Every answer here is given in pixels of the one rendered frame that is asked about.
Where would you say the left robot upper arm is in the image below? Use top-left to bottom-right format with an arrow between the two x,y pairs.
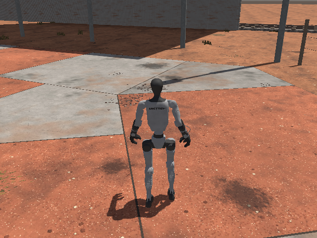
134,100 -> 147,127

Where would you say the right robot upper arm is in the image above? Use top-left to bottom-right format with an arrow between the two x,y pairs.
168,100 -> 182,127

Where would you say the robot left shin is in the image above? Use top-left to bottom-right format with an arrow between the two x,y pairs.
145,167 -> 153,201

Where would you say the left robot hand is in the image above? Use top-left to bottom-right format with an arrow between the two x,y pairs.
130,134 -> 141,144

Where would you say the left robot forearm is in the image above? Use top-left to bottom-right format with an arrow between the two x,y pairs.
130,120 -> 139,136

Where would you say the humanoid robot torso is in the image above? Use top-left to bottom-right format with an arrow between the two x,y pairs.
146,99 -> 169,149

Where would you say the right robot forearm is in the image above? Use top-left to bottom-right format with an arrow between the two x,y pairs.
178,119 -> 189,138

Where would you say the right robot hand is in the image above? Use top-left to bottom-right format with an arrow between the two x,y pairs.
179,135 -> 191,147

